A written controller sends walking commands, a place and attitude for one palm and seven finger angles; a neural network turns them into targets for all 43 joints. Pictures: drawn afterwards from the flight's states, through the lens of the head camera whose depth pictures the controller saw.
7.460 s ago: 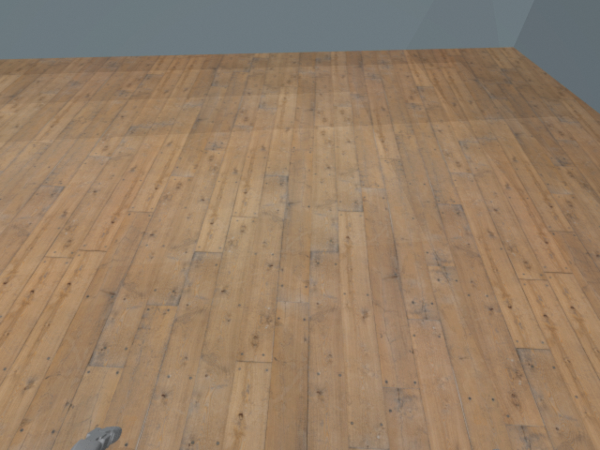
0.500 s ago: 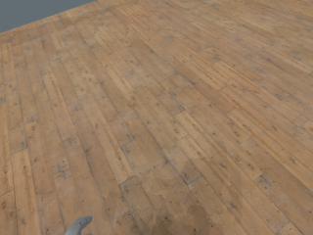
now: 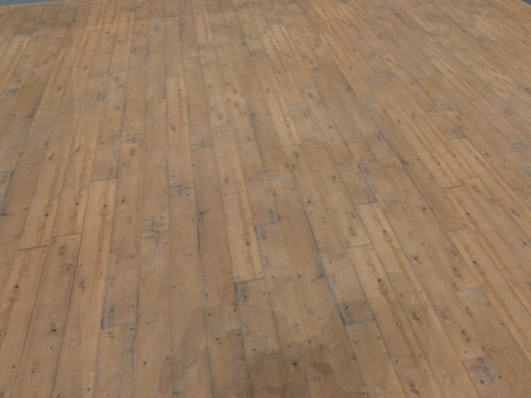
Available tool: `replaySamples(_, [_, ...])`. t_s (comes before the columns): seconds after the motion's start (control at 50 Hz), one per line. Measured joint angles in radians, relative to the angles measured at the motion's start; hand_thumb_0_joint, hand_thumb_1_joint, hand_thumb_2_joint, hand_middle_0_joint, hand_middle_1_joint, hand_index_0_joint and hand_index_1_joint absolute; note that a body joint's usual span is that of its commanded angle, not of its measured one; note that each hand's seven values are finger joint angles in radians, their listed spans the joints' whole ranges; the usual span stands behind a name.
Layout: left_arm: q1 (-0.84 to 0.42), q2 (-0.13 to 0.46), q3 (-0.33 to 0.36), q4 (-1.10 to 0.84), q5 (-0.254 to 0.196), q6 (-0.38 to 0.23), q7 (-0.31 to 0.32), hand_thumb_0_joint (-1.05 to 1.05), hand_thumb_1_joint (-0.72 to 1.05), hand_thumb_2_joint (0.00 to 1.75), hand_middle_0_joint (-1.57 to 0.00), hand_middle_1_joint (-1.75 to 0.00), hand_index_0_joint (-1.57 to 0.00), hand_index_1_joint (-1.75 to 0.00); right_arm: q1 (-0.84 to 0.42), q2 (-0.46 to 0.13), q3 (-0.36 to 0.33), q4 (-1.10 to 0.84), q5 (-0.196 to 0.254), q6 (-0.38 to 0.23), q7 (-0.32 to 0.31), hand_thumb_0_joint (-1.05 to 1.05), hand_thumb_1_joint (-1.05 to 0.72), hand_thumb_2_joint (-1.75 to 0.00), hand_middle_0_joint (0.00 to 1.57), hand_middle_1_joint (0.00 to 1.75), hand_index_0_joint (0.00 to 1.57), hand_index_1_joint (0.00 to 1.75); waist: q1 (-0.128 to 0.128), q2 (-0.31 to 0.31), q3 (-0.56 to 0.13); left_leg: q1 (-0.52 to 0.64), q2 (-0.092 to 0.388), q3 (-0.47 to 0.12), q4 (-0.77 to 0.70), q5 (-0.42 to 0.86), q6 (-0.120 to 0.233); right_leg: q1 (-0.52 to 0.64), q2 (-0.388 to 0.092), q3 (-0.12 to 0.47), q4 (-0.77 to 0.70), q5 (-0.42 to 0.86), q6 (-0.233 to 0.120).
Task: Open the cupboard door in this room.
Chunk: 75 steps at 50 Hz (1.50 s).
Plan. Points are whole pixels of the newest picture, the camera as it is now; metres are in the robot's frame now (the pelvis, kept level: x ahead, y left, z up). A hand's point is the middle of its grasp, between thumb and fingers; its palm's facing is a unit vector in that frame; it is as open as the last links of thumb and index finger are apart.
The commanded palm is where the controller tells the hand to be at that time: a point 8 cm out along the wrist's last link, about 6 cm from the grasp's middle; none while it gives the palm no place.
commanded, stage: turn or walk to find it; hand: left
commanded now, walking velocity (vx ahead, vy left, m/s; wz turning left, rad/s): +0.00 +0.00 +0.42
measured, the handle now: out of the picture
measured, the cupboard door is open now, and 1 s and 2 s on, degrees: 0 0 0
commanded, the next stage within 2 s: none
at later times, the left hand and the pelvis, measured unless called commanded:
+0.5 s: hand out of the picture +0.04 +0.16 -0.13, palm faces +0.20 -0.93 -0.30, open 7.3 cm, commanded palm none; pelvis -0.02 -0.05 +0.01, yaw +11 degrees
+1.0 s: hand out of the picture -0.14 +0.17 -0.18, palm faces +0.46 -0.86 -0.23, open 7.3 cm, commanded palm none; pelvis -0.06 -0.02 +0.00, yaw +24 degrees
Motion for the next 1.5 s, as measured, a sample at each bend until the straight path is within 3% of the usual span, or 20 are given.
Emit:
replaySamples(0.04, [-0.002,0.016,0.006,0.007,0.001,0.022,0.003,0.0,0.91,0.9,-0.21,-0.3,-0.2,-0.3,-0.01,0.016,0.011,-0.008,-0.005,-0.006,-0.001,0.01,-0.91,-0.9,0.2,0.3,0.2,0.3,0.009,-0.014,-0.001,0.002,-0.005,-0.003,0.005,-0.007,0.015,-0.058,0.024,0.073,0.152,-0.085,0.014])
replaySamples(0.16, [-0.028,0.017,0.006,0.005,0.0,0.023,-0.01,0.0,0.91,0.9,-0.2,-0.3,-0.2,-0.3,-0.006,0.035,0.029,-0.018,-0.005,-0.013,-0.016,0.0,-0.9,-0.9,0.2,0.3,0.2,0.3,0.002,0.007,-0.018,0.038,-0.016,-0.043,-0.106,0.066,0.019,-0.144,0.058,0.159,0.343,0.003,0.043])
replaySamples(0.28, [-0.07,-0.001,-0.001,-0.029,-0.004,0.016,-0.009,0.0,0.91,0.9,-0.2,-0.3,-0.2,-0.3,0.02,0.042,0.026,-0.018,-0.007,-0.01,-0.012,0.0,-0.9,-0.9,0.2,0.3,0.2,0.3,-0.019,0.027,-0.022,0.031,-0.033,-0.079,-0.138,0.101,0.011,-0.117,0.072,0.184,0.238,-0.002,0.055])
replaySamples(0.38, [-0.107,-0.026,-0.011,-0.061,-0.011,0.0,-0.008,0.0,0.91,0.9,-0.2,-0.3,-0.2,-0.3,0.052,0.029,0.012,-0.01,-0.012,0.004,-0.009,0.01,-0.9,-0.9,0.2,0.3,0.2,0.3,-0.048,0.058,-0.021,-0.016,-0.039,-0.122,-0.093,0.099,-0.017,-0.018,0.106,0.175,-0.02,0.023,0.045])
replaySamples(0.4, [-0.109,-0.03,-0.014,-0.069,-0.012,-0.009,-0.008,0.0,0.91,0.9,-0.2,-0.3,-0.2,-0.3,0.061,0.025,0.008,-0.008,-0.01,0.008,-0.008,0.01,-0.9,-0.9,0.2,0.3,0.2,0.3,-0.049,0.062,-0.023,-0.032,-0.043,-0.129,-0.071,0.092,-0.026,0.015,0.11,0.169,-0.103,0.075,0.042])
replaySamples(0.42, [-0.113,-0.041,-0.016,-0.072,-0.009,-0.02,-0.007,0.0,0.91,0.9,-0.2,-0.3,-0.2,-0.3,0.067,0.015,0.002,-0.004,-0.006,0.011,-0.008,0.01,-0.9,-0.9,0.2,0.3,0.2,0.3,-0.051,0.081,-0.021,-0.05,-0.038,-0.143,-0.038,0.08,-0.034,0.031,0.12,0.153,-0.144,0.132,0.008])
replaySamples(0.48, [-0.107,-0.069,-0.03,-0.083,0.0,-0.034,-0.006,0.0,0.91,0.9,-0.2,-0.3,-0.2,-0.3,0.087,-0.007,-0.018,0.011,-0.005,0.034,-0.008,0.01,-0.9,-0.9,0.2,0.3,0.2,0.3,-0.057,0.104,-0.019,-0.144,-0.056,-0.148,0.222,-0.113,-0.036,0.041,0.109,0.11,-0.131,0.111,-0.062])
replaySamples(0.56, [-0.078,-0.091,-0.035,-0.079,-0.002,-0.029,-0.003,0.0,0.9,0.9,-0.21,-0.3,-0.21,-0.3,0.104,-0.029,-0.035,0.033,-0.012,0.05,0.003,0.01,-0.9,-0.9,0.2,0.3,0.2,0.3,-0.055,0.104,-0.028,-0.236,-0.041,-0.122,0.536,-0.061,-0.048,0.08,0.091,0.076,-0.202,0.134,-0.071])
replaySamples(0.64, [-0.058,-0.099,-0.038,-0.063,-0.003,-0.033,-0.001,0.0,0.9,0.9,-0.21,-0.3,-0.21,-0.3,0.12,-0.037,-0.039,0.044,-0.013,0.048,0.006,0.01,-0.9,-0.9,0.2,0.3,0.2,0.3,-0.061,0.099,-0.028,-0.244,-0.005,-0.121,0.608,0.006,-0.074,0.101,0.084,0.033,-0.25,0.158,-0.077])
replaySamples(0.74, [-0.034,-0.092,-0.033,-0.049,0.0,-0.042,0.005,0.0,0.91,0.9,-0.21,-0.3,-0.21,-0.3,0.119,-0.033,-0.032,0.065,-0.012,0.057,0.003,0.01,-0.91,-0.9,0.2,0.3,0.2,0.3,-0.044,0.083,-0.024,-0.198,0.028,-0.109,0.534,-0.024,-0.093,0.104,0.073,-0.017,-0.258,0.161,-0.078])
replaySamples(0.88, [-0.008,-0.06,-0.022,-0.016,0.013,-0.032,0.001,0.0,0.91,0.9,-0.21,-0.3,-0.21,-0.3,0.048,-0.012,-0.011,0.048,0.0,0.045,0.0,0.01,-0.91,-0.9,0.2,0.3,0.19,0.3,-0.006,0.043,-0.004,-0.086,0.037,-0.029,0.245,-0.13,-0.076,0.074,0.031,-0.065,-0.203,0.145,-0.053])
replaySamples(0.94, [0.003,-0.036,-0.012,-0.001,0.009,-0.022,-0.002,0.0,0.91,0.9,-0.21,-0.3,-0.21,-0.3,0.019,-0.003,-0.001,0.021,0.003,0.021,0.001,0.01,-0.91,-0.9,0.2,0.3,0.2,0.3,-0.001,0.026,-0.005,-0.009,0.029,0.004,0.044,-0.034,-0.059,0.046,0.005,-0.087,-0.139,0.12,-0.028])
replaySamples(0.96, [0.008,-0.026,-0.008,0.003,0.005,-0.015,-0.003,0.0,0.91,0.9,-0.21,-0.3,-0.21,-0.3,0.011,0.002,0.0,0.014,0.002,0.01,0.001,0.01,-0.91,-0.9,0.2,0.3,0.2,0.3,0.001,0.014,-0.007,0.005,0.02,0.008,0.001,0.009,-0.036,0.028,-0.01,-0.086,-0.098,0.103,-0.018])
replaySamples(1.0, [0.008,-0.004,-0.001,0.013,0.0,0.008,-0.001,0.0,0.91,0.9,-0.21,-0.3,-0.21,-0.3,-0.007,0.021,0.007,0.002,-0.002,-0.002,0.001,0.01,-0.91,-0.9,0.2,0.3,0.2,0.3,0.011,-0.016,-0.004,0.001,0.002,0.019,0.022,-0.01,0.009,-0.03,-0.005,-0.005,0.042,-0.039,0.01])
replaySamples(1.04, [0.003,0.007,0.003,0.024,0.002,0.029,0.0,0.0,0.91,0.9,-0.21,-0.3,-0.2,-0.3,-0.009,0.034,0.016,-0.007,-0.006,-0.01,-0.005,0.01,-0.9,-0.9,0.2,0.3,0.2,0.3,0.007,-0.016,-0.014,0.011,-0.001,0.011,0.004,-0.016,0.03,-0.081,0.027,0.063,0.183,-0.084,0.021])
replaySamples(1.16, [-0.046,0.012,0.005,0.005,0.0,0.018,-0.011,0.0,0.91,0.9,-0.2,-0.3,-0.2,-0.3,0.008,0.048,0.031,-0.007,-0.003,-0.018,-0.018,0.0,-0.9,-0.9,0.2,0.3,0.2,0.3,-0.003,0.006,-0.025,0.05,-0.025,-0.034,-0.122,0.067,0.045,-0.157,0.059,0.16,0.357,0.027,0.05])
replaySamples(1.34, [-0.122,-0.006,-0.001,-0.04,-0.006,0.015,-0.003,0.0,0.91,0.9,-0.2,-0.3,-0.2,-0.3,0.07,0.052,0.018,0.006,-0.009,-0.011,-0.016,0.0,-0.9,-0.9,0.2,0.3,0.2,0.3,-0.044,0.029,-0.027,0.036,-0.056,-0.093,-0.153,0.11,0.04,-0.109,0.084,0.196,0.216,-0.001,0.064])
replaySamples(1.42, [-0.152,-0.026,-0.01,-0.061,-0.011,0.007,-0.002,0.0,0.91,0.9,-0.2,-0.3,-0.2,-0.3,0.098,0.039,0.008,0.017,-0.014,0.0,-0.015,0.01,-0.9,-0.9,0.2,0.3,0.2,0.3,-0.068,0.051,-0.021,0.003,-0.061,-0.124,-0.126,0.113,0.021,-0.048,0.11,0.192,0.053,-0.011,0.049])
replaySamples(1.48, [-0.155,-0.039,-0.019,-0.079,-0.014,-0.012,-0.003,0.0,0.91,0.9,-0.2,-0.3,-0.2,-0.3,0.12,0.026,-0.002,0.024,-0.01,0.01,-0.013,0.01,-0.9,-0.9,0.2,0.3,0.2,0.3,-0.072,0.063,-0.027,-0.038,-0.071,-0.144,-0.076,0.102,-0.003,0.035,0.123,0.179,-0.149,0.103,0.037])
replaySamples(1.5, [-0.155,-0.05,-0.021,-0.08,-0.01,-0.021,-0.001,0.0,0.91,0.9,-0.2,-0.3,-0.2,-0.3,0.123,0.016,-0.007,0.028,-0.006,0.014,-0.011,0.01,-0.9,-0.9,0.2,0.3,0.2,0.3,-0.072,0.084,-0.024,-0.058,-0.063,-0.155,-0.039,0.085,-0.008,0.046,0.135,0.164,-0.175,0.128,0.006])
